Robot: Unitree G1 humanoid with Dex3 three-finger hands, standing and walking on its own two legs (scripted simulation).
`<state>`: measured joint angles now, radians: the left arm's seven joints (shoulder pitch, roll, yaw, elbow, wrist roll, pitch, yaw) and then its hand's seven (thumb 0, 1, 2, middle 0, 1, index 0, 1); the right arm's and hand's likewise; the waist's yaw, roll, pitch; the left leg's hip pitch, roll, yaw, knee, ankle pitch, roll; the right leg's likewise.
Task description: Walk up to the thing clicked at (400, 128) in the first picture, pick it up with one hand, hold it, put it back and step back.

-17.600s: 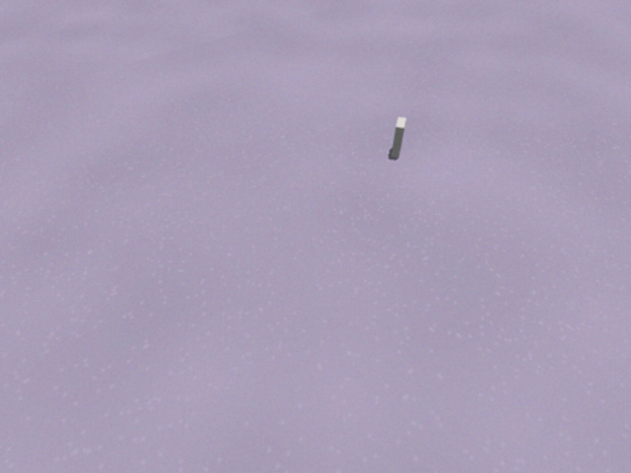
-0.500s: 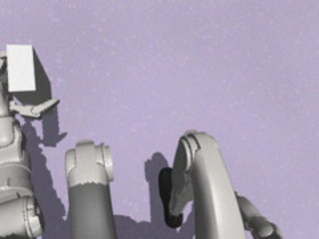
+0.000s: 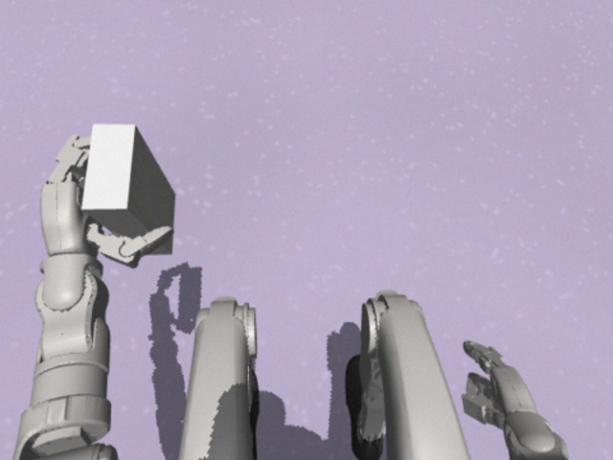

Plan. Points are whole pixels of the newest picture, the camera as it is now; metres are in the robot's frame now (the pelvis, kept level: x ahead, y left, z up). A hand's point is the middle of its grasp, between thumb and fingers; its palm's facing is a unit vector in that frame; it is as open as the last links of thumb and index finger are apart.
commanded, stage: hold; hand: left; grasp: from the side
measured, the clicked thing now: (139, 200) +0.42 +0.23 -0.03
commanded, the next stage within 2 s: crouch in 1.98 s
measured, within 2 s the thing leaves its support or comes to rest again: neither
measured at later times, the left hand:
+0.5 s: hand (22, 110) +0.39 +0.22 +0.19, palm faces +0.19 -0.98 -0.06, open 12.8 cm
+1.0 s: hand out of the picture +0.40 +0.21 +0.27, palm faces +0.20 -0.98 -0.05, open 12.9 cm
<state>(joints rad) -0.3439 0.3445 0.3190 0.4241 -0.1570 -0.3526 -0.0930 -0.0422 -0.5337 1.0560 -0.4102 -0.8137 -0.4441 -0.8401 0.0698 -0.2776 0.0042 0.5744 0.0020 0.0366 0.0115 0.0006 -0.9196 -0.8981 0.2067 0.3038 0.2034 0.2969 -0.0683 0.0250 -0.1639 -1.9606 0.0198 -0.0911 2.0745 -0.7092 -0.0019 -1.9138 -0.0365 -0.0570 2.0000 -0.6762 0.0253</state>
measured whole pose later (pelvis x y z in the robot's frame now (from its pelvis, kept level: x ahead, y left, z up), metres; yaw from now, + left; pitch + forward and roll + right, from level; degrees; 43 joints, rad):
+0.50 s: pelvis +0.03 +0.01 +0.17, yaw +2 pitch +23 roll -4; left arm -0.19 0.27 0.20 0.33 -0.15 -0.25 0.00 -0.05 -0.61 1.15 -0.41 -0.86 -0.44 -0.89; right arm 0.19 -0.23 0.01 0.62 0.02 -0.05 -0.05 0.00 -0.91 -0.90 0.21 0.30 0.20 0.30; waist -0.06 0.02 -0.17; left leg -1.29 0.03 -0.05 1.50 -0.61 0.01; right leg -1.25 -0.03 -0.05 1.42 -0.57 0.03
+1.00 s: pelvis +0.06 +0.01 +0.24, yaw +3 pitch +16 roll -3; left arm -0.18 0.22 0.14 0.39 -0.13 -0.28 0.03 -0.05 -0.61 1.08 -0.44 -0.81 -0.48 -0.84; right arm 0.23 -0.20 0.02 0.66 -0.01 -0.05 -0.06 0.00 -0.92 -0.90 0.21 0.30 0.20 0.30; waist -0.03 0.01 -0.10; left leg -0.91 0.03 -0.04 1.17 -0.53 0.00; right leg -0.87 -0.03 -0.05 1.10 -0.49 0.03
